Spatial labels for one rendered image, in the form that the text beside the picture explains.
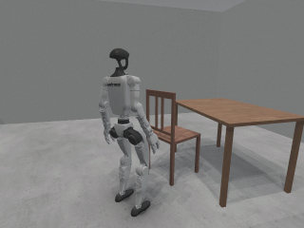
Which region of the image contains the robot right hand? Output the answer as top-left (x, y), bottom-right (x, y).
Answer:
top-left (146, 133), bottom-right (161, 154)

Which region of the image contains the left robot shin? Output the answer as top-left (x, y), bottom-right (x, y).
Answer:
top-left (119, 156), bottom-right (132, 195)

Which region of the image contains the robot left hand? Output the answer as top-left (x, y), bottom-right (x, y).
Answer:
top-left (104, 126), bottom-right (116, 144)

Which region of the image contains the robot left forearm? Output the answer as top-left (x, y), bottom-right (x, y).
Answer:
top-left (99, 106), bottom-right (111, 129)

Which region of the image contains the robot torso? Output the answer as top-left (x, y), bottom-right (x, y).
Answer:
top-left (107, 72), bottom-right (134, 139)

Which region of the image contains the robot right forearm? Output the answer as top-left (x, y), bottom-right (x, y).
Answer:
top-left (135, 103), bottom-right (153, 136)

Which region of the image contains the chair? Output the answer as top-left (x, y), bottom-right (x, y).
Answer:
top-left (145, 89), bottom-right (201, 186)

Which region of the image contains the robot left upper arm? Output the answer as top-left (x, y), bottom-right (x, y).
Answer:
top-left (99, 76), bottom-right (109, 109)

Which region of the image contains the table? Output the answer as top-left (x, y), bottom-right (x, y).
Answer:
top-left (175, 98), bottom-right (304, 208)

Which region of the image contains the robot right upper arm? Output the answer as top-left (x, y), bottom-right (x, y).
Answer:
top-left (126, 75), bottom-right (141, 113)

